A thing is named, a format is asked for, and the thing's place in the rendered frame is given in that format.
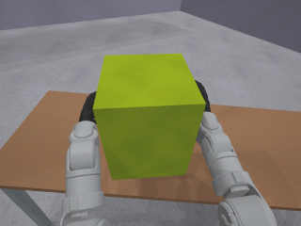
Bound right robot forearm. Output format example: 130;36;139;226
196;111;277;225

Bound right robot upper arm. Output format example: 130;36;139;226
217;195;277;226

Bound right robot hand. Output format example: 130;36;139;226
195;80;211;112

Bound carton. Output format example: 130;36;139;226
92;53;206;181

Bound left robot hand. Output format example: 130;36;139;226
79;91;97;124

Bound table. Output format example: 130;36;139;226
0;90;301;226

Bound left robot forearm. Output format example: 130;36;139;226
59;121;104;226

